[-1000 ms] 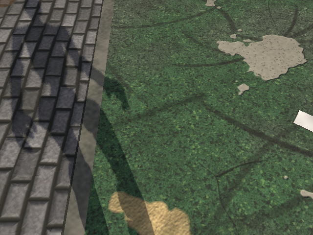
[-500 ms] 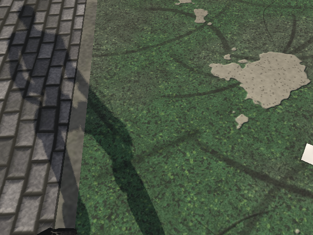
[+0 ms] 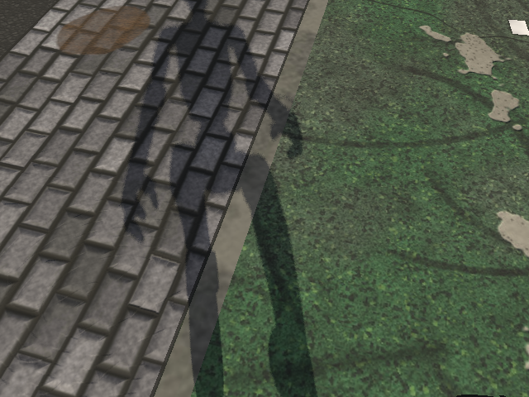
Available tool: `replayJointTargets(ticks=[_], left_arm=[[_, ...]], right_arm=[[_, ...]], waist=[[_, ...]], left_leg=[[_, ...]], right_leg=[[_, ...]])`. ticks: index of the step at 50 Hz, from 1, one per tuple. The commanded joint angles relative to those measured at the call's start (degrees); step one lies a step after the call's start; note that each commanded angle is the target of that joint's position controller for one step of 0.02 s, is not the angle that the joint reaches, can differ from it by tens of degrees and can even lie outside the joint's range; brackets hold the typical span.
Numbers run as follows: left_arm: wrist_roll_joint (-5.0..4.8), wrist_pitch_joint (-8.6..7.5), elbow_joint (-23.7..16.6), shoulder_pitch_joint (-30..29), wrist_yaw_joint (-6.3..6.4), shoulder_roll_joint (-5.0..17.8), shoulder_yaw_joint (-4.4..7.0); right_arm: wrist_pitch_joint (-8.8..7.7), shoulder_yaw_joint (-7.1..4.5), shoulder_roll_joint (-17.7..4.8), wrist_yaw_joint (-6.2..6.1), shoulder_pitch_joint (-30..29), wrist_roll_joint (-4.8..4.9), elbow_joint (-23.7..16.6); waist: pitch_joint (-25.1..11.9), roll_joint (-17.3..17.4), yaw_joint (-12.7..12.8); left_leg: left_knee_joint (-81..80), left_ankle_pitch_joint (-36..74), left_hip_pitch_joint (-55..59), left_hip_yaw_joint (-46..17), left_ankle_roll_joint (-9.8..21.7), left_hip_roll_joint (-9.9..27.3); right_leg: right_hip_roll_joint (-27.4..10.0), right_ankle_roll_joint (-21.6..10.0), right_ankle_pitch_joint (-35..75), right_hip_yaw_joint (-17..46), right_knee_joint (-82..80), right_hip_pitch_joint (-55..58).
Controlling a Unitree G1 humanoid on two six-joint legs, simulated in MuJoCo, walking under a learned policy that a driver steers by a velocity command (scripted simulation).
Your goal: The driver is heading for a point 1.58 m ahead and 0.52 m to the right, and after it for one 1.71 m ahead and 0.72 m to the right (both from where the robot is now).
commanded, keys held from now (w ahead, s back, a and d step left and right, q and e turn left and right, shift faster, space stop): w+e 0.90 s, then w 0.10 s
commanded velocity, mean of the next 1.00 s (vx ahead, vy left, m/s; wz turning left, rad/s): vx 0.50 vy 0.00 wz -0.44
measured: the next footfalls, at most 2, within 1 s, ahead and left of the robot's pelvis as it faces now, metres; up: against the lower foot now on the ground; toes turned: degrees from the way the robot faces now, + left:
right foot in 0.54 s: +0.44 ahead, -0.17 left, +0.00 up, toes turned -19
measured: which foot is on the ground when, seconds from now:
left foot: down 0.00-0.52, up 0.54-1.00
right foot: down 0.00-0.00, up 0.02-0.52, down 0.54-1.00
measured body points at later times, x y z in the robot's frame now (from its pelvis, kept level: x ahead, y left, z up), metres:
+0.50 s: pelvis +0.27 -0.03 +0.00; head +0.30 -0.04 +0.45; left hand +0.50 +0.16 -0.11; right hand +0.22 -0.30 -0.14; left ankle +0.12 +0.10 -0.72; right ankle +0.40 -0.17 -0.70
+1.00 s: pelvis +0.57 -0.12 +0.01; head +0.59 -0.15 +0.46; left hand +0.73 +0.12 -0.10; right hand +0.66 -0.44 -0.07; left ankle +0.76 -0.09 -0.71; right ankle +0.40 -0.15 -0.72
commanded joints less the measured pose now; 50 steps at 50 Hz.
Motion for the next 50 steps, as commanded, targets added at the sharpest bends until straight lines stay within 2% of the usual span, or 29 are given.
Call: replayJointTargets(ticks=[1, 2, 3, 4, 5, 7, 10, 13, 17, 21, 24, 25, 26, 27, 28, 29, 30, 31, 32, 33, 34, 36, 38, 40, 42, 44, 47, 49, 50], left_arm=[[-0.08, -2.08, -4.0, 3.4, -0.82, 0.9, -1.45], [-2.12, -3.41, -4.6, -2.6, -1.01, 7.1, 0.38], [-3.07, -3.85, -6.1, -6.7, -1.06, 7.6, 0.75], [-2.33, -3.72, -5.8, -7.5, -0.55, 6.3, 0.71], [-1.3, -2.96, -5.0, -7.3, -0.06, 6.4, 1.32], [-1.19, -0.89, -3.5, -3.5, -0.1, 4.1, 1.32], [-1.1, 0.63, -4.3, -5.3, -0.01, 2.6, 1.27], [-0.44, 0.53, -5.8, -9.0, -0.46, 2.5, 1.26], [0.12, 0.18, -8.5, -16.3, -1.88, 1.0, 0.21], [0.0, 0.29, -11.9, -21.5, -3.42, 0.9, -0.3], [-0.31, 0.51, -13.3, -18.4, -4.23, 3.5, 0.84], [-0.58, 0.65, -12.6, -13.5, -4.23, 5.4, 1.82], [-0.74, 0.72, -10.8, -5.2, -3.85, 8.2, 3.41], [-0.65, 1.19, -8.9, 3.3, -2.64, 12.7, 5.48], [-0.88, 1.01, -8.8, 2.6, -2.14, 18.0, 6.16], [0.2, 0.15, -10.2, 4.8, -2.44, 15.2, 4.87], [0.66, -0.66, -10.3, 3.1, -2.39, 11.4, 3.87], [0.29, -1.32, -11.1, -0.8, -2.35, 8.8, 3.17], [0.17, -1.57, -12.2, -5.3, -2.34, 6.6, 2.49], [0.64, -1.76, -13.3, -7.7, -2.04, 5.3, 1.93], [0.79, -1.79, -13.8, -8.2, -1.75, 5.4, 1.79], [0.41, -1.87, -13.9, -6.9, -0.96, 7.4, 2.11], [0.25, -1.79, -13.8, -4.9, -0.12, 9.4, 2.6], [0.02, -1.36, -13.8, -3.4, 0.29, 9.5, 2.67], [-0.05, -0.95, -13.5, -1.6, 0.35, 9.3, 2.64], [-0.21, -0.67, -12.9, 0.3, 0.28, 9.1, 2.61], [-0.17, -0.18, -12.4, 1.9, 0.66, 8.1, 2.36], [0.32, 0.13, -12.3, 2.1, 0.93, 8.1, 2.3], [0.47, 0.14, -12.7, 1.4, 0.86, 7.4, 2.0]], right_arm=[[-0.35, -5.22, -18.1, -1.77, 24.9, -0.59, 3.8], [-1.0, -3.67, -13.2, -1.6, 22.4, -0.64, 2.8], [-1.49, -3.0, -10.8, -1.67, 18.7, -0.91, 2.7], [-2.09, -2.49, -8.8, -1.47, 14.6, -0.92, 2.7], [-2.69, -1.9, -6.0, -1.42, 11.6, -1.03, 2.7], [-3.54, -1.59, -4.3, -1.4, 9.6, -1.69, 3.1], [-4.22, -2.09, -6.1, -2.33, 10.6, -2.04, 4.6], [-4.1, -2.18, -6.7, -3.28, 11.6, -2.2, 5.3], [-3.66, -2.45, -8.1, -4.06, 13.7, -1.55, 6.1], [-2.16, -2.92, -9.0, -4.28, 17.2, -0.62, 7.4], [-0.94, -3.54, -11.6, -4.64, 15.1, 0.22, 6.5], [-0.47, -3.69, -12.5, -4.75, 14.1, 0.38, 6.1], [-0.21, -3.63, -12.9, -4.71, 12.4, 0.73, 5.6], [-0.59, -3.29, -12.3, -4.72, 12.4, 0.13, 4.9], [-2.07, -0.56, -2.3, -3.75, 17.5, -2.13, 2.2], [-4.91, -0.48, -5.0, -2.89, 12.8, 0.5, 0.5], [-6.46, -1.11, -7.8, -2.34, 6.9, 2.66, -1.0], [-7.15, -0.99, -7.8, -2.53, 6.1, 2.21, -0.9], [-7.08, -1.5, -8.3, -3.03, 6.2, 0.48, 0.0], [-6.35, -2.06, -9.2, -3.17, 7.4, -0.31, 0.3], [-5.47, -2.28, -9.1, -3.16, 8.0, -0.59, 0.2], [-4.25, -2.03, -7.6, -3.36, 6.8, -1.23, -0.5], [-3.71, -1.49, -6.4, -3.52, 2.2, -1.62, -2.2], [-3.72, -0.93, -5.2, -3.21, -2.1, -1.52, -3.4], [-3.98, -0.48, -4.6, -2.67, -5.8, -1.01, -4.6], [-4.26, -0.48, -5.4, -2.22, -8.2, -0.4, -5.7], [-5.15, -0.79, -7.4, -1.32, -8.1, -0.3, -6.2], [-5.92, -1.08, -8.5, -0.92, -4.9, -0.44, -5.4], [-6.25, -1.71, -9.7, -1.04, 0.1, -0.83, -4.0]], waist=[[-24.1, 14.7, -8.5], [-21.2, 7.5, -10.7], [-13.7, 7.0, -9.4], [-9.2, 3.4, -6.9], [-6.5, 4.3, -5.1], [-5.0, 5.0, -2.5], [-1.6, 2.8, -1.6], [0.3, 2.7, -2.2], [2.7, 1.8, -4.4], [4.1, 1.8, -5.7], [0.1, 4.9, -2.0], [-2.7, 5.9, 1.0], [-7.0, 5.3, 5.9], [-11.8, 0.6, 9.5], [-14.9, -15.2, 1.9], [-22.6, -9.8, 4.2], [-15.4, -6.6, 5.4], [-10.6, -2.2, 3.0], [-7.5, 0.2, 0.3], [-6.9, -0.3, -1.8], [-6.3, -0.4, -2.9], [-4.6, -0.2, -3.4], [-3.0, -1.1, -2.1], [-2.3, -2.8, -0.4], [-1.9, -4.3, 1.4], [-1.9, -5.1, 2.5], [-2.6, -6.0, 2.4], [-3.1, -7.7, 0.5], [-5.3, -7.8, -2.1]], left_leg=[[-13.1, -5.1, 51.4, -42.4, 16.7, 23.1], [-15.8, -4.8, 47.7, -39.5, 13.4, 21.7], [-15.9, -1.9, 41.0, -28.7, 10.6, 19.9], [-17.2, 0.8, 33.3, -21.9, 8.3, 17.4], [-19.1, 2.4, 27.9, -16.7, 6.5, 15.3], [-22.8, 2.7, 22.0, -11.4, 5.5, 13.8], [-26.0, 6.1, 20.3, -5.3, 5.4, 13.5], [-27.0, 7.9, 22.2, -0.1, 4.4, 12.6], [-28.0, 8.9, 24.4, 5.8, 3.2, 12.5], [-23.6, 16.7, 33.4, 8.6, 2.7, 15.0], [-13.9, 42.7, 36.2, 10.6, 1.0, 15.6], [-6.7, 50.0, 35.8, 11.0, 0.3, 15.2], [4.5, 49.6, 32.2, 11.8, -1.3, 13.5], [21.0, 34.2, 20.2, 11.8, -4.2, 10.9], [42.1, -23.0, -6.0, 6.9, -8.1, -1.4], [49.5, -28.8, -13.9, -7.5, -7.0, -4.7], [48.4, -23.6, -19.5, -9.2, -5.0, -1.3], [43.4, -18.3, -18.1, -9.2, -3.9, 1.6], [38.2, -15.6, -13.7, -9.0, -4.1, 3.5], [35.1, -13.8, -8.9, -9.4, -4.6, 4.8], [32.7, -13.0, -6.5, -9.3, -5.3, 5.2], [26.2, -11.2, -5.6, -7.8, -7.2, 5.1], [17.7, -4.5, -6.2, -6.5, -8.7, 4.0], [7.8, 4.2, -3.9, -5.9, -9.0, 1.9], [0.4, 10.5, -0.9, -5.2, -8.9, -0.2], [-3.0, 12.2, 0.3, -5.8, -8.6, -1.1], [-6.6, 9.0, -0.2, -7.0, -7.1, -1.0], [-7.7, 5.0, 3.2, -6.0, -5.1, -1.2], [-9.5, 4.7, 9.9, -4.8, -3.3, -2.1]], right_leg=[[6.7, -2.7, -7.5, 11.4, 47.4, -37.7], [4.5, -3.6, -7.7, 21.2, 51.3, -42.1], [1.4, -4.5, -3.9, 19.8, 50.4, -45.2], [-1.6, -4.6, 1.1, 19.3, 45.6, -43.7], [-3.3, -4.6, 4.6, 19.4, 42.4, -41.2], [-4.4, -4.7, 9.1, 20.0, 40.6, -36.2], [-4.5, -4.0, 14.4, 20.7, 36.0, -40.1], [-3.7, -3.3, 23.0, 20.9, 27.2, -44.1], [-2.4, -3.7, 29.8, 15.7, 15.7, -43.4], [-0.9, -5.7, 25.0, 12.3, 10.4, -46.3], [3.9, -8.7, 16.8, 7.6, 10.1, -37.6], [6.2, -10.0, 14.1, 6.4, 10.3, -31.2], [8.5, -12.0, 16.7, 6.2, 6.6, -19.4], [5.6, -14.6, 16.7, 14.6, 3.4, -3.1], [-9.0, -25.1, 10.6, 46.2, -1.1, 14.6], [-13.7, -28.3, 3.1, 63.8, -11.2, 20.1], [-12.7, -24.8, 6.9, 56.3, -12.8, 16.4], [-10.3, -22.5, 12.2, 48.6, -12.1, 8.3], [-7.8, -20.9, 18.5, 42.5, -12.4, -0.5], [-6.4, -20.4, 23.3, 38.8, -13.3, -6.2], [-5.5, -20.2, 25.6, 37.3, -14.3, -9.4], [-4.6, -19.9, 29.9, 33.9, -15.4, -13.9], [-2.7, -18.8, 31.5, 31.0, -15.9, -16.6], [0.2, -16.5, 29.0, 28.2, -15.2, -18.5], [1.1, -14.8, 25.6, 27.9, -14.6, -19.5], [0.1, -14.2, 22.9, 30.3, -13.2, -17.9], [-2.7, -13.6, 22.0, 34.3, -8.2, -10.7], [-4.0, -12.9, 27.3, 35.7, -4.7, -8.0], [-2.0, -11.8, 34.5, 34.7, -0.1, -7.9]])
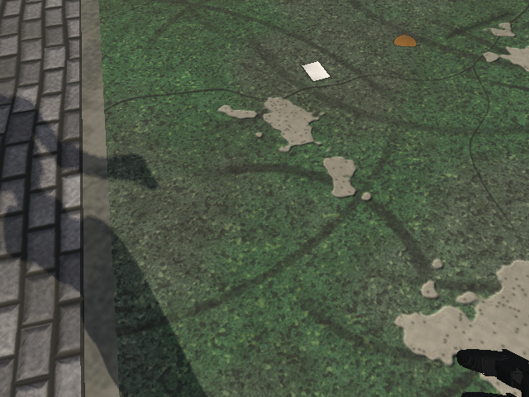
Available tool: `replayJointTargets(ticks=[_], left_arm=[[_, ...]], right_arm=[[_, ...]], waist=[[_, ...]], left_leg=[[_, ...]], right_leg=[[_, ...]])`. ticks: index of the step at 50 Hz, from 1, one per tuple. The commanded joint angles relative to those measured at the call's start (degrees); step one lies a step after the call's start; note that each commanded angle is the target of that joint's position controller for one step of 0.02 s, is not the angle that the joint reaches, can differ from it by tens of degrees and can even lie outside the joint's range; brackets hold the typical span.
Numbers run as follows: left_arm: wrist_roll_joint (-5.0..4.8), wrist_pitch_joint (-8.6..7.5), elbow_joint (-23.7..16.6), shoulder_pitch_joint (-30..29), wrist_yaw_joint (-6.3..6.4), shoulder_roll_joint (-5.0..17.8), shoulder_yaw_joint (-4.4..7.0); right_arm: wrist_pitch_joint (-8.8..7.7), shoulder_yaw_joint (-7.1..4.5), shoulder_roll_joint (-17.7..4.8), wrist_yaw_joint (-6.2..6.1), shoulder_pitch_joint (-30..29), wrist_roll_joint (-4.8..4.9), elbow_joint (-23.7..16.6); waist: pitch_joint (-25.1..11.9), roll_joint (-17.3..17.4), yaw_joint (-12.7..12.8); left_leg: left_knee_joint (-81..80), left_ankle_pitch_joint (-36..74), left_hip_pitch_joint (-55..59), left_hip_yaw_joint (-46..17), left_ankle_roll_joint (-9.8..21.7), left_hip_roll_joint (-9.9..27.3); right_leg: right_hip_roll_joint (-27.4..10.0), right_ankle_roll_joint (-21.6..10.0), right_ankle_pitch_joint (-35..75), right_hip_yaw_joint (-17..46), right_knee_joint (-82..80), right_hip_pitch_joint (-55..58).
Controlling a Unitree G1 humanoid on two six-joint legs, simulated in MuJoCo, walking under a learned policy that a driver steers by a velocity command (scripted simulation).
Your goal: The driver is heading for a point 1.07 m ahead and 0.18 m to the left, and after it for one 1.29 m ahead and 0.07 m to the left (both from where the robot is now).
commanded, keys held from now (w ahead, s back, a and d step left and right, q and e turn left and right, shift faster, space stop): w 0.38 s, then w+q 0.62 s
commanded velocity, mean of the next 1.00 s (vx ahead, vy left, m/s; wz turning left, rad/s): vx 0.50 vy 0.00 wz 0.15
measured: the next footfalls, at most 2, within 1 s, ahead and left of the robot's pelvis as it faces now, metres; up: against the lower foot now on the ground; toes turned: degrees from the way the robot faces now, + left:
left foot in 0.02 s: +0.19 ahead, +0.13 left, +0.00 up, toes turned -3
right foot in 0.52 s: +0.44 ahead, -0.15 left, +0.00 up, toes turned -2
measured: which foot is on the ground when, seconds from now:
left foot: up 0.00-0.00, down 0.02-0.52, up 0.54-1.00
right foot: down 0.00-0.04, up 0.06-0.50, down 0.52-1.00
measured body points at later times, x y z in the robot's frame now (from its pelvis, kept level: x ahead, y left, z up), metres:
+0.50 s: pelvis +0.28 -0.02 +0.00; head +0.31 -0.02 +0.45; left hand +0.54 +0.19 -0.07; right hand +0.23 -0.29 -0.13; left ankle +0.15 +0.13 -0.73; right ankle +0.40 -0.14 -0.73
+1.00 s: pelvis +0.54 +0.00 -0.01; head +0.57 +0.02 +0.44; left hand +0.49 +0.29 -0.14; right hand +0.80 -0.18 -0.09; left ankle +0.65 +0.14 -0.72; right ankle +0.40 -0.15 -0.73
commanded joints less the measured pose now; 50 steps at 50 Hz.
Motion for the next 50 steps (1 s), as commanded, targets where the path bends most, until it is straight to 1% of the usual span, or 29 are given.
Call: replayJointTargets(ticks=[1, 2, 3, 4, 5, 6, 7, 9, 12, 15, 17, 20, 22, 24, 25, 26, 27, 28, 29, 30, 31, 33, 36, 40, 43, 46, 48, 49, 50], left_arm=[[0.72, -0.44, -3.4, -1.1, -0.03, 5.1, 0.53], [0.55, -0.94, -4.0, 4.9, -0.16, 2.1, -0.45], [-0.87, -1.4, -3.3, 9.0, -0.29, 2.1, -0.98], [-1.41, -1.69, -3.8, 4.2, -0.34, 7.5, 0.04], [-1.1, -1.78, -5.2, -2.2, -0.4, 8.3, 0.19], [-0.24, -1.99, -6.4, -5.8, -0.46, 7.6, 0.11], [0.46, -2.0, -6.7, -6.5, -0.52, 7.1, 0.33], [0.32, -1.75, -6.5, -4.7, -0.77, 4.9, 0.0], [0.8, -1.59, -8.0, -8.2, -0.84, 2.8, -0.94], [0.82, -1.9, -9.3, -13.5, -1.26, 1.7, -1.76], [0.48, -2.07, -10.0, -17.0, -1.65, 1.8, -1.97], [0.04, -2.33, -11.8, -21.8, -2.3, 2.4, -1.98], [-0.03, -2.81, -12.7, -22.8, -2.78, 3.5, -1.65], [0.15, -3.3, -11.4, -17.2, -2.77, 5.8, -0.55], [0.57, -3.38, -9.1, -9.6, -2.31, 8.4, 0.83], [1.66, -3.3, -7.5, 1.0, -1.61, 12.8, 2.17], [1.76, -2.41, -6.3, 4.3, -1.57, 16.7, 2.99], [1.46, -2.21, -6.4, 5.0, -1.59, 11.3, 1.68], [1.12, -2.35, -6.5, 1.4, -1.47, 8.9, 0.77], [1.22, -2.54, -6.7, -2.6, -1.54, 7.3, 0.18], [1.4, -2.77, -6.7, -5.8, -1.78, 5.5, -0.29], [1.81, -3.57, -6.2, -9.0, -1.96, 4.0, -0.43], [1.93, -4.33, -4.7, -9.4, -1.5, 5.4, 0.28], [1.96, -4.03, -3.2, -8.3, -0.65, 7.3, 0.93], [1.39, -3.46, -2.1, -5.9, -0.22, 8.9, 1.41], [0.43, -2.32, -0.8, -3.5, -0.17, 10.1, 1.96], [-0.07, -1.42, -0.6, -3.5, -0.04, 11.4, 2.34], [-0.28, -0.98, -0.7, -3.9, 0.12, 12.3, 2.58], [-0.44, -0.4, -0.9, -4.5, 0.29, 13.0, 2.72]], right_arm=[[-1.81, -3.3, -10.2, -0.12, 10.9, -1.18, -0.7], [-1.62, -4.54, -14.9, -0.36, 19.7, -2.03, 0.7], [-0.73, -4.8, -14.2, 0.25, 24.1, -0.45, 3.7], [-0.47, -3.36, -9.4, 0.37, 21.2, 0.89, 2.7], [0.1, -2.62, -7.2, 0.16, 17.4, 0.51, 1.8], [0.49, -2.07, -6.3, 0.13, 14.4, -0.19, 1.6], [0.47, -1.55, -5.2, 0.06, 12.8, -0.67, 1.5], [0.37, -1.24, -4.8, 0.06, 12.8, -0.73, 2.1], [0.31, -1.92, -7.8, -0.4, 14.7, -0.01, 3.4], [0.94, -2.25, -9.3, -0.85, 16.2, 0.55, 4.2], [1.29, -2.23, -9.8, -0.92, 18.4, 0.95, 5.1], [2.05, -2.08, -9.9, -0.86, 22.3, 1.39, 6.8], [2.75, -2.16, -10.5, -1.02, 23.1, 1.58, 7.5], [3.35, -2.39, -11.7, -1.31, 21.7, 1.66, 7.4], [3.36, -1.9, -10.5, -1.34, 21.5, 1.41, 7.1], [3.05, -0.56, -7.1, -1.27, 20.4, 0.18, 5.2], [2.01, 1.25, -0.8, -1.2, 27.8, 0.47, 4.4], [1.49, -0.16, -6.6, -1.2, 25.7, 1.78, 5.3], [1.38, -1.14, -9.4, -1.16, 21.0, 2.6, 3.7], [1.65, -1.18, -8.9, -1.38, 18.6, 2.32, 3.3], [2.15, -1.44, -8.3, -1.53, 17.5, 1.59, 3.1], [3.78, -1.47, -6.0, -1.45, 19.2, 1.71, 3.2], [5.2, -1.34, -4.1, -1.33, 17.1, 1.41, 1.6], [5.11, -0.92, -3.2, -0.18, 12.0, 1.07, -0.5], [4.96, -0.33, -2.6, 0.91, 5.5, 0.88, -2.9], [5.09, -0.32, -3.2, 1.77, 1.5, 0.98, -5.4], [5.2, -0.83, -4.3, 2.26, 1.4, 0.94, -6.6], [5.32, -1.41, -5.4, 2.32, 3.1, 0.93, -6.8], [5.43, -2.41, -7.0, 2.26, 8.0, 1.09, -6.0]], waist=[[-9.6, -8.1, -8.7], [-18.9, 2.7, -8.9], [-22.0, 16.8, -8.6], [-13.4, 8.8, -9.9], [-7.0, 3.9, -10.0], [-2.2, 1.0, -8.7], [-0.9, 1.4, -7.1], [-1.2, 3.3, -5.3], [-0.6, 2.7, -5.6], [-0.1, 2.1, -7.2], [0.4, 2.1, -8.5], [1.7, 2.3, -10.1], [2.2, 2.8, -9.1], [-0.4, 3.3, -4.8], [-5.3, 2.3, -1.2], [-13.9, -2.7, 3.2], [-21.8, -18.2, 0.4], [-20.5, -14.0, 2.3], [-12.3, -11.4, 1.8], [-8.2, -8.7, 0.2], [-4.7, -8.1, -1.5], [-2.3, -9.2, -4.5], [-0.1, -6.4, -5.8], [1.4, -5.2, -4.7], [3.4, -4.0, -2.2], [4.6, -4.1, -1.1], [3.8, -5.1, -2.3], [1.9, -6.3, -3.7], [-1.2, -6.9, -6.6]], left_leg=[[0.9, -1.2, 22.6, -2.4, 5.9, 4.1], [1.4, -5.2, 43.9, -20.7, 13.8, 15.9], [-6.8, -19.4, 51.2, -41.6, 19.5, 23.6], [-9.1, -30.0, 45.9, -39.5, 16.9, 21.7], [-9.9, -28.7, 38.2, -31.2, 14.4, 19.3], [-11.5, -22.4, 30.2, -25.1, 13.7, 16.9], [-12.6, -16.9, 25.7, -21.1, 13.1, 15.1], [-14.6, -10.4, 21.6, -16.2, 12.9, 12.9], [-17.2, -3.0, 20.4, -11.2, 14.2, 13.0], [-18.1, -0.2, 19.6, -5.5, 12.6, 11.0], [-17.7, 0.3, 19.8, -3.2, 11.7, 10.2], [-15.9, 0.1, 23.1, -4.1, 11.1, 12.0], [-13.4, 1.5, 25.6, -6.0, 10.4, 13.5], [-7.3, 8.9, 25.4, -6.0, 8.8, 13.0], [1.4, 13.3, 22.4, -3.9, 7.2, 10.0], [18.1, 2.5, 12.0, -1.1, 4.7, 6.3], [37.6, -30.3, -8.6, 2.3, 1.3, -1.6], [45.6, -34.3, -14.2, -4.1, 1.4, 0.5], [47.5, -29.6, -17.5, -3.8, 1.8, 2.8], [46.1, -24.7, -15.9, -2.7, 1.7, 5.1], [43.6, -21.5, -14.2, -2.6, 1.5, 6.4], [41.1, -17.9, -8.9, -3.0, 1.2, 8.1], [37.5, -13.3, -10.6, -3.4, 0.2, 8.6], [25.0, -1.7, -10.8, -1.8, 0.1, 8.0], [17.0, 1.8, -9.6, 1.6, 1.0, 7.0], [12.6, -1.8, -11.0, 3.4, 2.7, 6.2], [11.2, -7.1, -8.5, 5.8, 4.6, 4.1], [11.3, -10.3, -4.8, 7.7, 5.7, 2.1], [10.9, -12.5, 1.8, 9.5, 7.1, -0.5]], right_leg=[[-10.3, -4.2, 34.2, 6.2, 13.2, -5.2], [-3.6, -0.1, 20.0, 0.5, 32.4, -21.3], [-0.2, 2.1, -8.7, -2.0, 46.0, -35.1], [-3.6, 1.7, -6.9, 0.5, 50.6, -41.4], [-5.9, 1.5, -2.1, -1.5, 50.8, -42.3], [-7.8, 1.4, 1.2, -3.2, 47.5, -41.3], [-9.9, 1.3, 3.9, -3.7, 43.5, -39.0], [-11.5, 1.6, 5.3, -5.1, 38.6, -34.8], [-12.7, 3.1, 9.6, -7.4, 29.4, -35.7], [-11.9, 3.8, 19.6, -9.1, 17.6, -33.0], [-10.5, 4.1, 24.6, -10.4, 11.8, -30.3], [-9.3, 3.6, 25.1, -10.6, 7.2, -29.5], [-8.5, 2.5, 21.8, -10.2, 4.4, -28.2], [-6.9, 1.0, 20.3, -11.1, 0.8, -18.7], [-7.0, -0.5, 20.5, -11.2, 0.6, -6.8], [-17.0, -4.3, 21.9, -1.5, 3.1, 9.9], [-30.9, -12.2, 13.3, 21.8, -1.5, 27.0], [-29.9, -11.8, 5.2, 26.6, -5.5, 24.0], [-28.0, -9.5, 5.9, 18.1, -6.8, 17.4], [-25.6, -8.2, 9.3, 11.8, -8.5, 10.1], [-23.6, -7.6, 12.2, 7.0, -10.9, 4.0], [-21.7, -6.9, 16.3, 0.3, -14.8, -3.3], [-22.1, -7.6, 23.2, -6.3, -17.5, -5.7], [-20.4, -6.2, 26.1, -15.0, -18.5, -4.5], [-20.9, -5.4, 26.2, -18.9, -18.5, -2.3], [-22.6, -4.4, 28.9, -20.7, -16.0, 4.0], [-23.3, -3.2, 40.3, -22.2, -11.3, 7.2], [-23.2, -2.5, 50.6, -23.0, -6.9, 8.1], [-22.6, -1.7, 59.4, -24.0, 0.6, 7.9]])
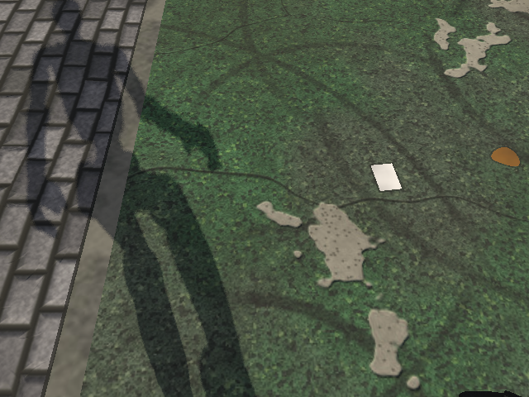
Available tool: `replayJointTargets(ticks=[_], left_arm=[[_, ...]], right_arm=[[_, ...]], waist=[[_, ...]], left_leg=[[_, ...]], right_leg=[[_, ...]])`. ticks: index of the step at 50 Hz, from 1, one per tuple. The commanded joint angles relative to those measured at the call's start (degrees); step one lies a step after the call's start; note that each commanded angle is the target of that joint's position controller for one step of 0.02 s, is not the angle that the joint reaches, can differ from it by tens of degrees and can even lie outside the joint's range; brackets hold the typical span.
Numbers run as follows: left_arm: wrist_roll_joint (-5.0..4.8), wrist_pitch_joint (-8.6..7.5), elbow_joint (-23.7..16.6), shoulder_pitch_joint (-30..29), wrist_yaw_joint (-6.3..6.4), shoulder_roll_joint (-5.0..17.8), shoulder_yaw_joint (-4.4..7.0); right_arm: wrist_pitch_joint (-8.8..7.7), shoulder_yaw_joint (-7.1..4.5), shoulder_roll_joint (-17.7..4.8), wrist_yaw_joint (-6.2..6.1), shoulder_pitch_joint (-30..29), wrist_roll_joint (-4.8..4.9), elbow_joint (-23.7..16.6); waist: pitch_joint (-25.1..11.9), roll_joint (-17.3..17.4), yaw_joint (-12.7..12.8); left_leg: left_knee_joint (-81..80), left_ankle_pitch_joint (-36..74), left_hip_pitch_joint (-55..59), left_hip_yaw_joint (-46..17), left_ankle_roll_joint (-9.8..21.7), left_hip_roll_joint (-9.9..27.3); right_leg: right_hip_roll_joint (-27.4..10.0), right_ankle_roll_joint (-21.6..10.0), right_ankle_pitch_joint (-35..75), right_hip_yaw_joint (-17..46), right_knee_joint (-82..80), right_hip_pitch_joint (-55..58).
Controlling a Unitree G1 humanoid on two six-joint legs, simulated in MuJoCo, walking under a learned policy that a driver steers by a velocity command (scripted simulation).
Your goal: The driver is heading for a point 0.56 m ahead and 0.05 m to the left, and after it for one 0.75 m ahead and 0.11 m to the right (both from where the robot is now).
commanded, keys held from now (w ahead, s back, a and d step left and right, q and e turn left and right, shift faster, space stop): w+q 0.34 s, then w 0.20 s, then w+e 0.46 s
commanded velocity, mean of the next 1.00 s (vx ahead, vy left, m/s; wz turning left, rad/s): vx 0.50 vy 0.00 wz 0.17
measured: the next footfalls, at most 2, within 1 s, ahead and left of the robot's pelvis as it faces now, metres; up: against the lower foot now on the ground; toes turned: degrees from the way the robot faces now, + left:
left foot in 0.04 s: +0.18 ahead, +0.10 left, +0.00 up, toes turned +4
right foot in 0.52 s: +0.50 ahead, -0.05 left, +0.00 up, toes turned +18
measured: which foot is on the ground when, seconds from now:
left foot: up 0.00-0.02, down 0.04-0.54, up 0.56-0.96, down 0.98-1.00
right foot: down 0.00-0.02, up 0.04-0.50, down 0.52-0.98, up 1.00-1.00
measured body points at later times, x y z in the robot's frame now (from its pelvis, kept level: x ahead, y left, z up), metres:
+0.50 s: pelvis +0.29 +0.02 +0.01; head +0.32 +0.04 +0.45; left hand +0.46 +0.31 -0.07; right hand +0.40 -0.26 -0.10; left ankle +0.15 +0.10 -0.72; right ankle +0.46 -0.06 -0.72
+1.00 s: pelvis +0.55 +0.10 +0.00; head +0.58 +0.11 +0.45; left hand +0.50 +0.38 -0.12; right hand +0.84 -0.09 -0.05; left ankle +0.63 +0.23 -0.73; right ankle +0.46 -0.06 -0.71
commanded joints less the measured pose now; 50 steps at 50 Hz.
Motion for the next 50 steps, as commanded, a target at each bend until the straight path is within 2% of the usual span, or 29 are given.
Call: replayJointTargets(ticks=[1, 2, 3, 4, 5, 6, 7, 8, 11, 13, 16, 19, 21, 23, 25, 26, 27, 28, 29, 31, 32, 33, 35, 39, 44, 46, 48, 49, 50], left_arm=[[-0.74, 0.84, -3.6, -3.3, 0.71, 11.9, 2.52], [0.62, 0.5, -4.6, -2.2, 0.91, 9.7, 1.6], [2.52, -1.21, -7.9, 2.5, 0.18, 0.9, -1.05], [0.03, -3.62, -8.7, -3.3, -0.63, 5.4, -0.67], [-2.0, -4.76, -10.3, -8.4, -1.08, 7.7, -0.04], [-1.2, -5.37, -10.2, -9.0, -0.81, 7.1, -0.33], [0.44, -5.36, -9.4, -8.8, -0.37, 7.4, 0.03], [1.07, -4.69, -9.1, -7.7, -0.35, 8.1, 0.51], [1.73, -2.75, -9.8, -7.5, -0.4, 6.2, 0.31], [1.95, -2.36, -11.2, -11.5, -0.35, 4.7, -0.29], [1.6, -2.66, -12.9, -17.9, -0.99, 3.1, -1.12], [0.67, -3.21, -14.0, -21.5, -1.92, 3.7, -1.22], [0.69, -3.7, -14.3, -22.1, -2.54, 4.8, -0.94], [0.72, -4.15, -14.4, -21.0, -2.85, 5.9, -0.54], [1.09, -4.58, -12.6, -14.0, -2.51, 7.5, 0.51], [1.9, -4.85, -11.5, -6.4, -2.23, 9.8, 1.31], [2.65, -4.62, -10.1, 1.8, -2.05, 15.0, 2.66], [0.82, -3.94, -7.4, 5.7, -2.78, 13.4, 2.58], [-0.42, -3.62, -8.0, 3.0, -2.83, 9.3, 1.21], [0.74, -2.48, -9.1, -2.9, -2.68, 6.6, -0.01], [1.07, -2.42, -9.5, -4.4, -2.62, 5.6, -0.44], [1.24, -2.36, -9.6, -4.9, -2.53, 5.4, -0.65], [0.54, -2.34, -9.3, -4.3, -2.16, 6.0, -0.43], [-0.32, -1.58, -8.3, -2.1, -0.9, 9.1, 0.76], [-0.96, -0.16, -6.9, 3.3, -0.41, 9.3, 0.97], [-0.87, 0.3, -7.0, 3.2, -0.2, 9.6, 1.16], [-0.43, 0.41, -7.7, 2.3, -0.16, 7.2, 0.48], [0.41, 0.08, -9.2, 1.1, -0.35, 3.8, -0.74], [-0.41, -0.82, -11.2, 7.7, -0.28, -0.2, -1.99]], right_arm=[[-0.4, -4.38, -9.8, -0.29, 12.0, 0.36, -1.3], [0.2, -6.6, -15.1, -1.53, 21.2, 0.49, 0.9], [-0.16, -7.13, -21.1, -1.88, 18.6, 0.75, 0.3], [-1.0, -5.77, -17.0, -1.52, 20.7, 0.12, -1.6], [-1.81, -4.85, -13.5, -1.4, 19.1, -0.29, -1.0], [-2.22, -4.3, -11.6, -1.51, 16.0, 0.05, -1.4], [-2.25, -3.7, -9.5, -1.67, 11.7, -0.14, -2.3], [-2.26, -3.08, -8.0, -1.92, 9.0, -0.85, -3.5], [-2.56, -3.35, -9.1, -2.71, 8.9, -0.73, -4.1], [-2.55, -3.82, -10.6, -3.54, 10.7, -0.41, -3.6], [-2.06, -3.94, -10.7, -4.15, 13.0, 0.0, -3.0], [-1.78, -3.81, -10.3, -4.23, 16.2, 0.18, -1.7], [-1.63, -3.51, -9.4, -4.27, 18.0, 0.15, -0.8], [-1.36, -3.56, -9.6, -4.33, 18.3, -0.18, -0.4], [-1.07, -3.22, -8.8, -4.21, 17.2, -0.32, -0.6], [-1.19, -2.3, -6.7, -4.05, 16.5, -0.74, -1.5], [-1.8, -1.22, -3.7, -4.18, 22.9, -0.36, -2.2], [-2.4, -0.92, -4.4, -4.2, 25.1, 0.39, -1.9], [-2.72, -1.94, -9.1, -4.0, 19.5, 0.76, -2.5], [-3.35, -1.8, -8.7, -3.75, 9.9, -0.65, -4.9], [-3.57, -2.01, -8.1, -3.73, 9.4, -1.42, -5.2], [-3.68, -1.89, -7.1, -3.63, 10.2, -1.52, -5.2], [-3.7, -1.45, -5.3, -3.55, 10.7, -1.63, -5.4], [-4.17, -0.11, -2.9, -3.24, 3.0, -1.58, -7.1], [-5.11, -0.67, -4.8, -2.41, -3.7, -0.43, -8.8], [-5.57, -1.35, -6.2, -2.35, -2.7, -0.19, -8.8], [-5.83, -2.7, -8.5, -2.92, 5.0, -0.71, -7.0], [-5.84, -3.72, -11.9, -3.53, 13.9, -1.68, -6.1], [-4.78, -4.82, -16.6, -3.58, 18.9, -2.19, -4.6]], waist=[[-6.7, -5.5, -10.7], [-12.0, 0.4, -14.1], [-15.8, 14.7, -6.3], [-22.5, 7.9, -10.8], [-14.6, 5.1, -11.4], [-10.1, 1.3, -9.1], [-7.1, -0.2, -6.6], [-5.9, 0.4, -4.4], [-4.4, 0.2, -2.9], [-2.8, 0.3, -3.9], [-1.6, 2.1, -6.5], [-1.4, 3.3, -8.5], [-1.3, 3.6, -8.8], [-1.0, 5.0, -7.9], [-3.7, 5.7, -4.0], [-10.4, 3.6, -0.3], [-19.9, -8.5, -0.4], [-21.5, -19.6, -0.2], [-12.7, -12.1, 0.8], [-2.3, -4.6, -0.6], [-1.1, -4.8, -2.1], [-1.3, -6.0, -3.3], [-2.5, -7.2, -4.2], [-1.7, -6.4, -2.2], [-1.4, -6.7, -0.2], [-1.7, -7.6, -1.8], [-5.2, -7.4, -6.2], [-12.1, -2.0, -10.5], [-19.0, 14.7, -8.3]], left_leg=[[-3.7, -2.4, 19.5, 4.8, 4.5, -7.3], [-5.1, -1.4, 37.1, -5.9, 7.8, -1.9], [-11.5, -10.2, 53.6, -39.1, 18.3, 11.9], [-19.7, -16.5, 56.8, -51.0, 20.2, 15.5], [-20.4, -12.5, 52.5, -42.7, 17.3, 14.1], [-19.9, -7.5, 44.3, -35.5, 15.1, 11.5], [-20.1, -1.5, 35.9, -30.0, 13.6, 9.3], [-21.4, 3.5, 30.2, -26.6, 13.0, 7.7], [-23.7, 11.1, 22.7, -22.1, 13.6, 6.0], [-24.2, 11.7, 20.3, -19.0, 12.5, 4.2], [-23.3, 6.3, 18.2, -16.3, 9.4, 1.1], [-21.9, 1.8, 20.3, -18.2, 8.4, 2.5], [-19.0, 1.2, 24.8, -20.5, 7.9, 4.4], [-16.2, 4.0, 28.2, -22.8, 7.2, 6.1], [-9.3, 14.8, 29.0, -21.8, 5.4, 3.8], [2.2, 14.9, 25.0, -18.9, 3.5, 0.9], [22.5, -0.2, 7.8, -12.7, -0.9, -6.5], [34.5, -26.4, -5.4, -11.6, -3.0, -9.5], [38.7, -24.1, -11.6, -13.1, -2.7, -5.9], [34.2, -16.1, -11.2, -8.7, -2.4, -1.6], [29.8, -13.5, -8.5, -8.7, -2.5, 0.1], [27.0, -12.3, -5.6, -8.2, -2.9, 0.7], [20.7, -12.1, -3.2, -6.8, -4.1, 0.7], [3.5, -0.2, 2.9, -5.1, -6.3, -1.3], [-7.0, 6.2, 8.9, -6.3, -6.6, -4.0], [-9.8, 4.0, 13.1, -6.4, -5.4, -4.1], [-12.5, 2.3, 26.0, -6.6, -2.7, -2.2], [-11.6, -0.6, 39.0, -15.1, 1.0, 7.1], [-15.2, -8.3, 54.5, -37.2, 9.6, 20.1]], right_leg=[[-12.4, -6.8, 59.6, 1.7, 20.9, -4.4], [-10.0, -3.8, 43.0, 1.4, 38.7, -18.3], [2.3, -0.2, -9.6, 7.6, 58.0, -43.9], [3.2, -1.2, -12.0, 20.6, 63.8, -50.3], [0.5, -2.6, -6.5, 20.9, 63.0, -55.2], [-2.1, -3.6, -1.5, 20.9, 58.2, -53.3], [-3.9, -3.4, 1.5, 21.0, 53.1, -48.9], [-5.0, -3.2, 3.4, 21.4, 50.3, -44.5], [-4.5, -1.0, 6.6, 20.0, 42.9, -40.9], [-3.4, 0.4, 13.6, 19.3, 35.0, -41.2], [-0.4, 0.8, 25.4, 18.7, 21.3, -37.2], [0.9, 0.3, 29.8, 18.9, 15.2, -34.6], [0.7, -1.1, 27.9, 19.6, 12.7, -35.1], [0.9, -2.9, 22.6, 19.1, 11.5, -34.1], [2.3, -5.7, 20.5, 16.9, 8.5, -24.6], [-3.0, -9.1, 22.1, 21.6, 10.7, -11.9], [-14.9, -17.5, 17.8, 41.5, 10.6, 9.5], [-20.5, -22.3, 2.9, 61.2, 1.7, 15.2], [-18.8, -20.1, -5.8, 58.5, -0.3, 9.7], [-13.5, -17.6, 1.9, 45.6, -2.4, -5.2], [-11.5, -17.1, 7.4, 42.5, -3.3, -9.5], [-9.8, -16.9, 11.8, 40.4, -4.2, -12.0], [-8.5, -17.6, 18.0, 36.9, -5.1, -14.0], [-6.0, -16.4, 22.2, 30.8, -5.6, -18.9], [-6.8, -14.5, 17.8, 34.0, -2.0, -17.3], [-7.3, -13.2, 15.9, 36.6, 1.0, -16.5], [-3.6, -10.4, 17.3, 35.3, 9.2, -19.9], [-0.1, -8.1, 11.6, 30.9, 24.4, -26.6], [6.4, -4.9, -9.2, 23.1, 42.3, -44.0]])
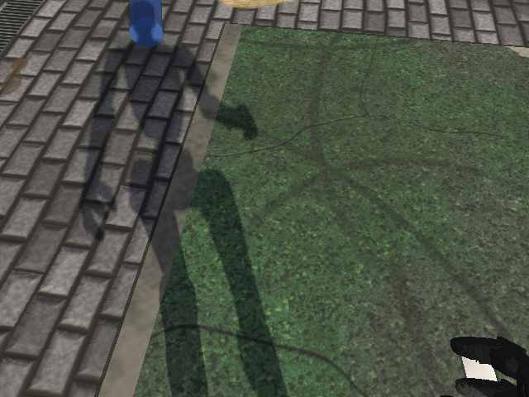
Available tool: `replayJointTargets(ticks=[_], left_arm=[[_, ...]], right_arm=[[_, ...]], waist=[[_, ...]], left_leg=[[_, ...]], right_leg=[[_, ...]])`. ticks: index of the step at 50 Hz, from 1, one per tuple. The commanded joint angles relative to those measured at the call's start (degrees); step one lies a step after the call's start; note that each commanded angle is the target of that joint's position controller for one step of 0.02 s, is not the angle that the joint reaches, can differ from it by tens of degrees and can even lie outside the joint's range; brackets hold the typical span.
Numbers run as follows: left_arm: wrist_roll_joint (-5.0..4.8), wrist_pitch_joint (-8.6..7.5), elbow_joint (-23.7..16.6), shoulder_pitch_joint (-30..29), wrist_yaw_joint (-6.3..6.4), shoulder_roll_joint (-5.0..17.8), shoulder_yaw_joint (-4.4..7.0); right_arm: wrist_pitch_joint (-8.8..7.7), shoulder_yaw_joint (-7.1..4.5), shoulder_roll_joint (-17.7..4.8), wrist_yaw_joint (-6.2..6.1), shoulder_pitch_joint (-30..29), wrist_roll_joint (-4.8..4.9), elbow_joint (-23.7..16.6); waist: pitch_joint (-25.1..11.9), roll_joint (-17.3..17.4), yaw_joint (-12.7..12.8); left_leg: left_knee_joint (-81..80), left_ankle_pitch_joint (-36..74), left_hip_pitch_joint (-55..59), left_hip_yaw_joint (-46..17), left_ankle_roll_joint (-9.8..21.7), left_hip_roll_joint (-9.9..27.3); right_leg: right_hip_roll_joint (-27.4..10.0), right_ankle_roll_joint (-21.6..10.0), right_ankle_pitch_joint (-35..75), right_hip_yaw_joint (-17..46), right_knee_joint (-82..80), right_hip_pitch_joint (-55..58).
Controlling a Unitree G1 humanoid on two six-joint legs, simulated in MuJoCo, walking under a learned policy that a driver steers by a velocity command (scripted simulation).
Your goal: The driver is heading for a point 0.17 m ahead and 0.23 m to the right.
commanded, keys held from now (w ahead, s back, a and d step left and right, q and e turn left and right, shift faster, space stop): w+e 0.22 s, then no key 0.78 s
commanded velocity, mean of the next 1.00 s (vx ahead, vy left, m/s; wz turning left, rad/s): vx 0.22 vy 0.00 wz -0.24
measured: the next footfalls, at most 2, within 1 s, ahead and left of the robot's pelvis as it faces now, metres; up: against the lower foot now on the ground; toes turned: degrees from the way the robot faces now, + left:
right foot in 0.42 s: +0.35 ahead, -0.18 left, +0.00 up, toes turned -13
left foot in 0.76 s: +0.38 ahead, +0.07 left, +0.00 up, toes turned -13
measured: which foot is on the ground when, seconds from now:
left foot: down 0.00-0.44, up 0.46-0.74, down 0.76-1.00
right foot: up 0.00-0.40, down 0.42-1.00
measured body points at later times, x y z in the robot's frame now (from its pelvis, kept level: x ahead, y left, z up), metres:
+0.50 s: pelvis +0.22 -0.05 -0.01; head +0.27 -0.07 +0.44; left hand +0.50 +0.13 -0.08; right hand +0.20 -0.34 -0.14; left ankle +0.12 +0.13 -0.67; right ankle +0.31 -0.17 -0.73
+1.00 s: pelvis +0.31 -0.05 +0.01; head +0.32 -0.04 +0.46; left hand +0.48 +0.17 -0.12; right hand +0.34 -0.32 -0.12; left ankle +0.34 +0.08 -0.73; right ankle +0.31 -0.17 -0.73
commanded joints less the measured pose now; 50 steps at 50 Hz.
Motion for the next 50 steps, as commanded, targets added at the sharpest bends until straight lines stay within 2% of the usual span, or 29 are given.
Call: replayJointTargets(ticks=[1, 2, 3, 5, 7, 9, 14, 16, 18, 20, 21, 22, 23, 24, 25, 26, 27, 28, 30, 32, 35, 37, 38, 39, 40, 41, 42, 46, 50], left_arm=[[-1.26, -2.05, -7.0, 1.5, 0.19, 4.5, -0.09], [-1.2, -1.73, -7.2, -3.4, 0.18, 7.8, 0.88], [-0.63, -1.35, -7.6, -6.0, 0.16, 7.5, 1.04], [-0.18, -0.56, -8.5, -7.9, -0.34, 6.0, 1.23], [-0.4, 0.28, -9.4, -8.6, -0.79, 3.6, 0.77], [0.02, 0.68, -10.7, -10.6, -1.04, 2.7, 0.46], [0.83, -0.14, -12.9, -17.8, -2.52, 0.8, -0.69], [0.81, -0.44, -13.9, -20.1, -3.21, 1.4, -0.52], [0.95, -0.47, -14.6, -20.4, -3.61, 3.1, 0.14], [1.66, -0.44, -12.7, -13.3, -3.29, 5.9, 1.72], [1.93, -0.23, -11.6, -9.0, -2.5, 9.1, 2.89], [3.19, 0.29, -11.7, -4.2, -1.21, 14.2, 3.55], [3.24, 0.4, -12.9, -7.2, -1.28, 12.3, 1.7], [2.38, 0.87, -13.0, -7.7, -1.98, 8.8, 1.09], [1.8, 0.82, -12.3, -11.2, -2.3, 7.3, 0.49], [1.47, 0.66, -11.7, -14.3, -2.42, 5.8, 0.02], [1.63, 0.63, -11.6, -17.0, -2.33, 5.0, -0.26], [2.29, 0.7, -11.4, -19.0, -2.28, 6.0, 0.11], [3.03, 0.52, -10.9, -21.2, -1.92, 5.7, 0.27], [2.88, 0.47, -9.9, -21.6, -1.43, 4.8, 0.11], [2.69, 1.14, -8.1, -21.2, -0.79, 4.1, -0.22], [2.24, 1.51, -7.1, -21.7, -0.8, 2.6, -0.88], [2.35, 1.48, -5.9, -19.7, -0.91, 1.0, -1.42], [2.79, 1.44, -5.1, -17.5, -0.98, 0.8, -1.52], [2.39, 1.57, -4.7, -14.6, -0.85, 0.6, -1.23], [2.68, 1.79, -4.3, -16.9, -0.47, 2.0, -1.11], [2.43, 1.99, -4.4, -17.6, -0.2, 2.4, -0.8], [2.43, 2.3, -2.1, -16.3, 0.28, 2.2, -0.62], [1.82, 1.91, 0.2, -16.4, 0.27, 1.9, -0.51]], right_arm=[[0.76, -5.07, -13.5, -0.54, 21.3, -0.09, 1.9], [0.79, -3.97, -9.6, -0.63, 19.1, 0.18, 1.5], [0.89, -3.28, -7.9, -0.58, 16.0, -0.11, 1.4], [0.93, -2.47, -5.5, -0.42, 11.8, -0.67, 2.0], [0.45, -2.84, -5.9, -0.39, 10.8, -0.43, 2.8], [0.08, -3.47, -7.5, -0.52, 10.9, -0.29, 3.8], [0.89, -4.0, -10.2, -1.11, 11.2, 0.13, 6.1], [1.39, -4.24, -11.5, -1.17, 13.3, 0.84, 7.4], [1.85, -4.56, -12.8, -1.21, 13.7, 1.77, 8.3], [2.3, -4.59, -13.2, -1.44, 13.0, 2.36, 8.8], [2.19, -3.93, -11.4, -1.48, 15.1, 1.61, 9.0], [1.79, -2.23, -7.4, -1.19, 17.9, -1.46, 7.3], [1.83, -0.4, -4.7, -0.23, 25.6, -0.75, 8.8], [2.55, -1.97, -10.4, 0.06, 22.6, 0.97, 10.3], [3.27, -1.98, -10.4, -0.06, 17.2, 2.06, 8.7], [4.14, -1.77, -9.3, -0.87, 14.8, 1.43, 8.7], [5.24, -1.98, -9.3, -1.74, 14.5, 0.64, 9.0], [6.25, -1.97, -8.8, -2.15, 16.2, 0.39, 9.6], [7.05, -1.7, -7.1, -2.84, 18.5, 0.03, 10.8], [7.18, -1.24, -5.9, -3.12, 16.9, -0.27, 11.0], [7.28, -1.23, -6.0, -2.83, 14.0, -0.26, 10.9], [7.1, -1.09, -5.4, -2.35, 14.0, -1.09, 11.4], [6.97, -1.03, -5.8, -2.21, 13.6, -1.84, 11.1], [6.82, -1.37, -8.8, -2.39, 12.5, -1.91, 10.1], [6.85, -2.06, -11.1, -2.48, 9.5, -1.19, 10.8], [6.48, -1.42, -7.9, -2.19, 8.2, -1.24, 10.4], [6.03, -0.87, -6.2, -2.12, 7.8, -1.58, 10.9], [4.5, -0.57, -6.0, -2.07, 9.5, -0.63, 12.6], [4.65, -0.46, -5.9, -2.34, 10.4, -0.38, 14.1]], waist=[[-15.1, 16.1, -10.3], [-8.2, 10.1, -11.2], [-4.4, 6.9, -10.1], [0.2, 7.5, -7.4], [1.2, 7.6, -6.3], [1.7, 5.9, -6.0], [2.8, 3.8, -7.4], [1.6, 4.5, -8.0], [0.4, 5.5, -7.0], [-3.8, 4.9, -2.3], [-6.8, 2.3, -0.6], [-14.6, -9.5, -0.9], [-26.8, -15.3, -4.4], [-27.1, -6.4, -1.6], [-18.3, -5.5, -2.4], [-12.1, -2.3, -3.8], [-9.1, -2.7, -5.5], [-7.6, -4.5, -7.2], [-7.5, -5.9, -8.7], [-7.9, -6.0, -8.0], [-6.8, -6.3, -7.0], [-4.6, -5.2, -8.2], [-3.0, -3.6, -8.0], [-0.7, 0.8, -6.1], [0.9, 8.8, -2.6], [2.2, 8.8, -4.3], [2.3, 9.0, -4.2], [0.4, 4.6, -5.2], [-1.8, 1.9, -6.0]], left_leg=[[-9.7, -20.8, 43.5, -40.6, 14.7, 26.0], [-10.6, -21.0, 37.7, -32.6, 12.4, 23.2], [-11.6, -14.8, 31.6, -25.0, 10.8, 20.4], [-14.7, -5.1, 22.5, -15.5, 9.6, 16.7], [-17.4, 0.4, 18.6, -9.8, 9.7, 15.9], [-18.9, 5.3, 17.9, -5.7, 10.6, 16.4], [-17.0, 20.3, 15.7, 5.8, 8.5, 13.3], [-15.0, 24.4, 17.6, 6.7, 7.6, 14.0], [-11.1, 27.5, 20.8, 6.5, 6.4, 15.0], [-0.6, 33.6, 21.4, 8.2, 4.0, 13.1], [8.7, 28.8, 16.8, 10.2, 1.5, 10.3], [28.3, -2.8, 2.0, 11.5, -2.2, 5.6], [43.7, -35.9, -6.3, 2.5, -4.7, 1.0], [45.5, -33.9, -5.4, -3.3, -4.6, 3.6], [44.0, -31.8, -9.5, -1.6, -4.3, 5.2], [39.8, -28.8, -10.2, -0.9, -4.4, 6.6], [35.8, -25.9, -6.8, -1.1, -4.6, 7.5], [33.6, -22.5, -1.3, -0.3, -5.1, 7.1], [28.0, -19.4, 4.2, 0.6, -5.5, 6.2], [21.0, -15.7, 7.0, 0.5, -5.1, 6.2], [12.7, -9.2, 11.0, 1.0, -3.9, 5.3], [4.0, -3.8, 16.4, 2.2, -2.5, 4.1], [0.0, -1.3, 18.0, 0.4, -1.5, 5.4], [-3.8, -0.3, 16.7, -4.2, 0.4, 9.7], [-5.2, -13.8, 7.9, -4.5, 2.2, 9.9], [-7.9, -21.8, 2.5, -4.1, 1.6, 8.1], [-8.7, -22.4, 0.9, -3.6, 0.5, 7.5], [-5.0, -9.5, 6.9, -1.5, -0.9, 6.0], [-2.9, -1.4, 10.7, -0.5, -0.4, 5.3]], right_leg=[[-2.6, 0.2, -7.4, -2.2, 33.5, -38.4], [-4.8, 0.4, -2.2, -1.9, 36.7, -40.3], [-6.3, 0.8, 2.2, -3.1, 36.4, -38.8], [-8.8, 1.3, 6.8, -3.2, 32.7, -35.4], [-9.7, 1.8, 9.1, -4.4, 30.3, -33.2], [-10.1, 2.6, 12.4, -4.6, 26.3, -33.9], [-7.6, 1.9, 26.0, -8.6, 7.3, -25.9], [-6.0, 0.9, 27.6, -9.8, 2.8, -22.1], [-4.6, -0.8, 25.1, -9.9, -0.9, -19.5], [-1.4, -3.3, 27.9, -11.7, -7.0, -8.1], [-2.2, -4.7, 39.1, -10.4, -8.3, 1.7], [-16.2, -10.3, 70.0, 4.9, -1.9, 19.7], [-29.2, -21.9, 74.9, 22.6, -4.4, 28.5], [-25.1, -20.1, 64.4, 18.4, -7.1, 22.3], [-21.6, -17.3, 56.4, 11.7, -8.7, 16.5], [-18.9, -14.8, 49.5, 8.4, -10.9, 8.8], [-17.3, -13.4, 44.0, 5.9, -13.1, 1.2], [-15.9, -12.8, 40.6, 3.7, -15.6, -6.0], [-14.8, -13.2, 36.9, 1.2, -17.8, -11.3], [-14.2, -12.7, 31.0, 0.0, -18.5, -12.0], [-13.7, -11.2, 15.0, 0.6, -19.7, -13.1], [-11.5, -7.9, 2.9, 0.0, -18.9, -16.0], [-9.6, -5.1, -1.5, -0.6, -18.0, -17.2], [-6.6, -2.2, -3.1, -2.5, -14.3, -17.6], [-3.0, -0.3, 1.9, -7.1, -13.1, -12.7], [-2.9, 0.6, 6.8, -7.7, -10.6, -7.2], [-3.2, 0.3, 9.4, -7.8, -9.6, -4.9], [-4.4, -0.9, 15.7, -6.7, -9.9, -4.8], [-4.7, -0.5, 22.7, -6.9, -9.2, -3.4]])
